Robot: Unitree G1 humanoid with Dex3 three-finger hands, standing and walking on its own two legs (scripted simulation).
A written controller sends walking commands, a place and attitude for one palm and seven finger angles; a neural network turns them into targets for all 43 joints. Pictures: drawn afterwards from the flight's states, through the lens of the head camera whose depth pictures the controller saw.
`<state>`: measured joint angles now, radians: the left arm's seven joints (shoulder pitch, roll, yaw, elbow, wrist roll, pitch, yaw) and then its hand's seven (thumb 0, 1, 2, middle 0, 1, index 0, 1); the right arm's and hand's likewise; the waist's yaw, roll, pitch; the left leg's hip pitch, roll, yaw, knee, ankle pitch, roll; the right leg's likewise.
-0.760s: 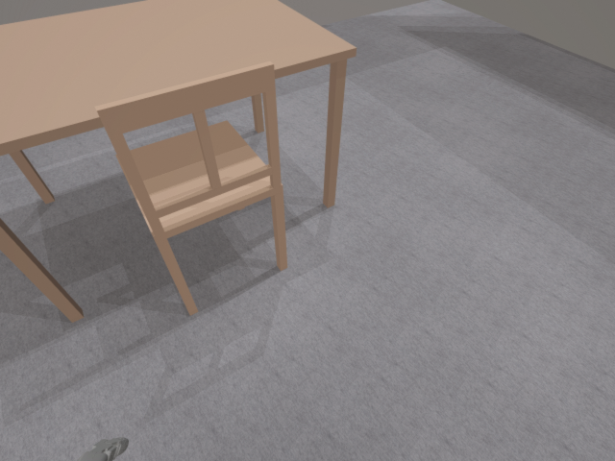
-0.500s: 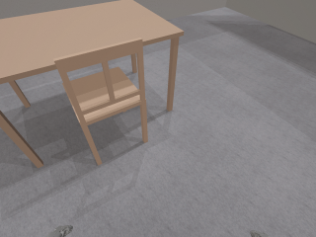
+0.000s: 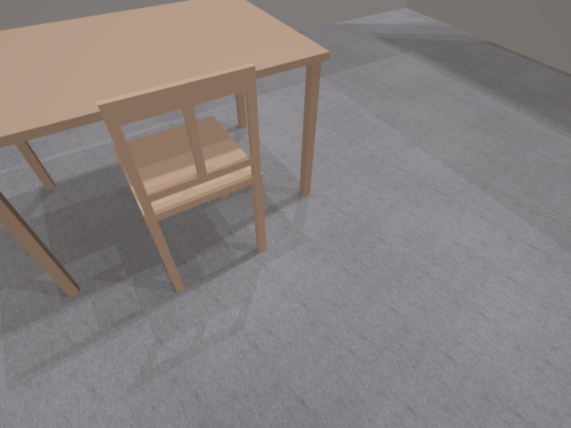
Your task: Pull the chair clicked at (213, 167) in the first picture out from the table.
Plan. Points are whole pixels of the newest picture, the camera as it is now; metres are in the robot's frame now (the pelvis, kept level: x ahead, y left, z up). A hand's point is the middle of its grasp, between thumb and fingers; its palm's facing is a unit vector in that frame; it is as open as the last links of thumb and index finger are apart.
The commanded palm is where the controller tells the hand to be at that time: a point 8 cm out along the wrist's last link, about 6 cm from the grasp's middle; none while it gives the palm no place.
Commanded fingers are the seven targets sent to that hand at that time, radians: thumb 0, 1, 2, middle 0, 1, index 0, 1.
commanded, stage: stand and wait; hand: left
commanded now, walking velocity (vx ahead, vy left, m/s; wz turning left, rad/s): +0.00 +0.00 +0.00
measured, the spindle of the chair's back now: (195, 142) +0.86 +0.31 -0.12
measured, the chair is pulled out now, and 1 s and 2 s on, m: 0.00 0.00 0.00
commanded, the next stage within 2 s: look at it before walking up in 0.12 s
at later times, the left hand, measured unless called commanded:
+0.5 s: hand out of the picture +0.06 +0.24 -0.16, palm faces -0.03 -0.95 -0.31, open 7.4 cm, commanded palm none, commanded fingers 0.00 0.90 0.90 -0.20 -0.30 -0.20 -0.30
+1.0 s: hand out of the picture +0.05 +0.23 -0.17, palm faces -0.07 -0.95 -0.29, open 7.4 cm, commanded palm none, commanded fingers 0.00 0.90 0.90 -0.20 -0.30 -0.20 -0.30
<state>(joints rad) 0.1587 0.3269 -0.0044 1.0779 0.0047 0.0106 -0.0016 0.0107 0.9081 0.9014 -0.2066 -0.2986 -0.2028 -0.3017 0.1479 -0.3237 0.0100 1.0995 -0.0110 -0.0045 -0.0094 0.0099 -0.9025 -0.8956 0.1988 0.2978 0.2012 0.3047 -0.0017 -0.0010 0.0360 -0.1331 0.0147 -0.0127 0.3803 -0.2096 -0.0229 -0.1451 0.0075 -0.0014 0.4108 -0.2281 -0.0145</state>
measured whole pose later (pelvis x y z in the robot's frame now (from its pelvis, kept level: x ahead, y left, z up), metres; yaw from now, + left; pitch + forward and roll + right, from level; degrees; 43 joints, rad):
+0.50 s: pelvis -0.01 +0.00 +0.00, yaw +0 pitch -2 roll +0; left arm 0.16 0.32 -0.01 1.09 0.01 0.01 0.00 0.01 0.91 0.90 -0.21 -0.30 -0.20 -0.30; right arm 0.16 -0.31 0.01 1.12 -0.01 -0.01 -0.01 0.01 -0.90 -0.90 0.20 0.30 0.20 0.30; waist 0.00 0.00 0.03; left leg -0.14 0.02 -0.01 0.36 -0.19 -0.02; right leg -0.15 0.01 0.00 0.38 -0.20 -0.01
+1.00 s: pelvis -0.01 +0.01 +0.00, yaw -5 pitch -2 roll +1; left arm 0.20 0.29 0.01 1.05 0.01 0.05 0.00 0.01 0.91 0.90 -0.20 -0.30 -0.20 -0.30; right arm 0.14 -0.27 -0.01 1.05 -0.01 0.01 -0.02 0.01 -0.90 -0.90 0.20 0.30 0.20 0.30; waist 0.01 -0.01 0.04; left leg -0.18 0.03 0.07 0.45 -0.24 -0.02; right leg -0.23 0.03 0.08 0.49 -0.23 -0.01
